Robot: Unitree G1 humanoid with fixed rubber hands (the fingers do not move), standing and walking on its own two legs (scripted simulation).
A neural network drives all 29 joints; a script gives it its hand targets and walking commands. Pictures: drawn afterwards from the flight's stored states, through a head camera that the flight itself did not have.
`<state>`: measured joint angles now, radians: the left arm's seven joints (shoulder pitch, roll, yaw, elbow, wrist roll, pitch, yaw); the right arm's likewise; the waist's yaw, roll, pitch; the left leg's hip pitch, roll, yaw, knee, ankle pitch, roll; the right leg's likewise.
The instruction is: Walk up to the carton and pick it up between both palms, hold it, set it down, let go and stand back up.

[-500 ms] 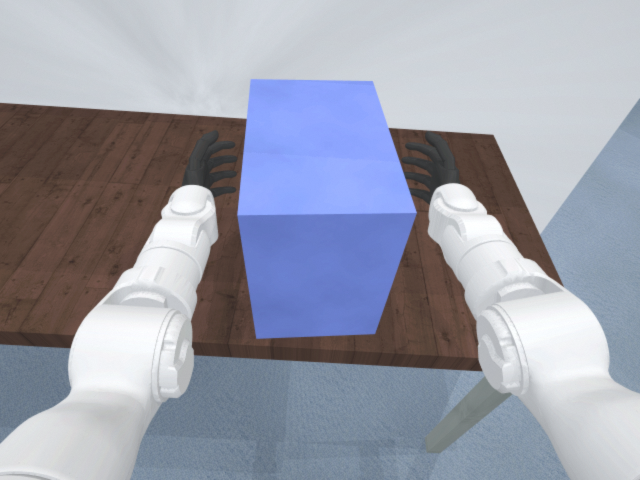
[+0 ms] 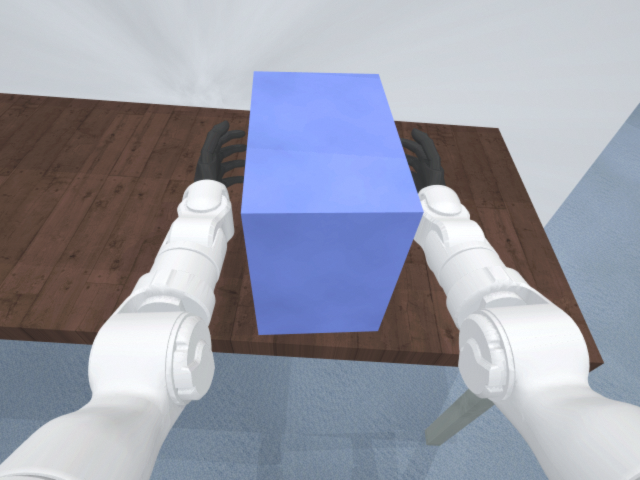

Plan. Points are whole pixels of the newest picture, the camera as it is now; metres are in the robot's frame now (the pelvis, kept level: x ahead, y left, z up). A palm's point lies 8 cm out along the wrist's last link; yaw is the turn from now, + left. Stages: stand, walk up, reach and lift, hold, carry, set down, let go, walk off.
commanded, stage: reach and lift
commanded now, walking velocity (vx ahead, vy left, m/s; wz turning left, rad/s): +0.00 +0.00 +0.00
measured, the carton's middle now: (318, 205) +0.48 +0.04 +0.06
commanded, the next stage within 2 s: none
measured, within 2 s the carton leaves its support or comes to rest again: leaves its support in 1.90 s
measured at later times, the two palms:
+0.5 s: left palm (213, 190) +0.42 +0.17 +0.13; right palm (433, 207) +0.42 -0.10 +0.13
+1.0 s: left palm (213, 191) +0.42 +0.18 +0.13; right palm (428, 208) +0.43 -0.10 +0.12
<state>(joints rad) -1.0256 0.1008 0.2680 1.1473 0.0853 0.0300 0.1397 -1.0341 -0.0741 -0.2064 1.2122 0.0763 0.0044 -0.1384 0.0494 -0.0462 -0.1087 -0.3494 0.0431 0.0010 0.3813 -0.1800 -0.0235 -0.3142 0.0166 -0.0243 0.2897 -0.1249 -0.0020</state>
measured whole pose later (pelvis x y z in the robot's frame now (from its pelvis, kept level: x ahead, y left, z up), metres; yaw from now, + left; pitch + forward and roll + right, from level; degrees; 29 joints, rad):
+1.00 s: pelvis +0.02 +0.00 +0.00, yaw +1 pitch -1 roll +0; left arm -0.83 -0.12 0.57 0.66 0.47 0.21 -0.02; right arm -0.78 0.15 -0.53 0.82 -0.34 -0.06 -0.03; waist 0.03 -0.05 0.04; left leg -0.09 0.02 0.01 0.28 -0.18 -0.01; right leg -0.08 -0.01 -0.02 0.24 -0.15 0.01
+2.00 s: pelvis +0.00 +0.00 +0.00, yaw +2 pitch -3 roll -1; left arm -0.81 -0.04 0.37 0.67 0.37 0.37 0.07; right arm -0.77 0.06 -0.28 0.91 -0.08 0.01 -0.13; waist -0.02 -0.05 -0.01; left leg -0.11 0.03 -0.01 0.32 -0.17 -0.02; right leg -0.06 0.00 -0.05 0.24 -0.13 0.01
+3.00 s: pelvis -0.01 +0.00 +0.00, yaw +3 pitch -9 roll -1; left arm -0.79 -0.01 0.30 0.32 0.34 0.69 0.03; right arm -0.77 -0.02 -0.01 0.65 0.22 0.26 -0.24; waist -0.09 -0.07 0.02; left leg -0.01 0.03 -0.03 0.36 -0.20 -0.02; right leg 0.05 0.00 -0.07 0.26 -0.15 0.01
